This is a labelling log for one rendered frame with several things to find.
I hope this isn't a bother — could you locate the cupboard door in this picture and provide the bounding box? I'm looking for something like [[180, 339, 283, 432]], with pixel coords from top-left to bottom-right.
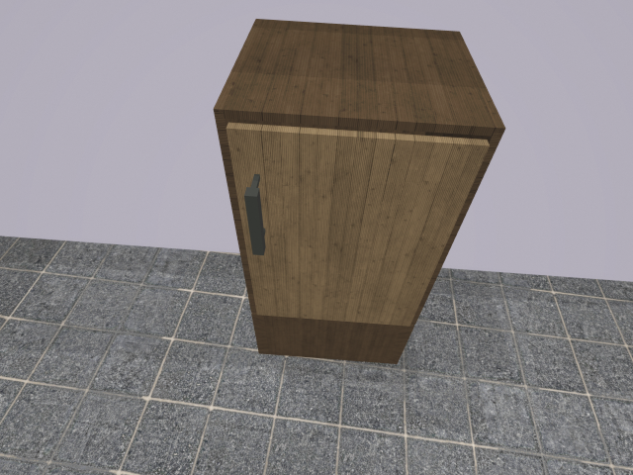
[[226, 123, 490, 327]]

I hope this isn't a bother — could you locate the handle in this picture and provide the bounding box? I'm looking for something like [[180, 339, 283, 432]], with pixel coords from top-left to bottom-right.
[[244, 174, 265, 255]]

